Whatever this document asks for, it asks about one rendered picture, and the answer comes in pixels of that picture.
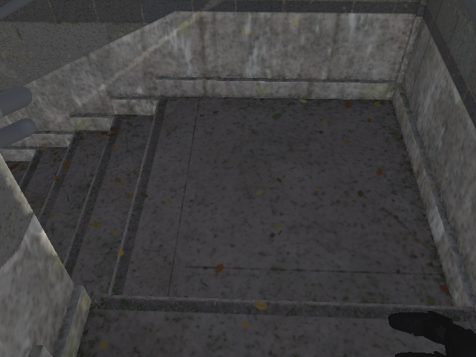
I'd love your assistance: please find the right robot hand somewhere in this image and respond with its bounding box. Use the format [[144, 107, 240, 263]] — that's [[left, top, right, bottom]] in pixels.
[[388, 311, 476, 357]]

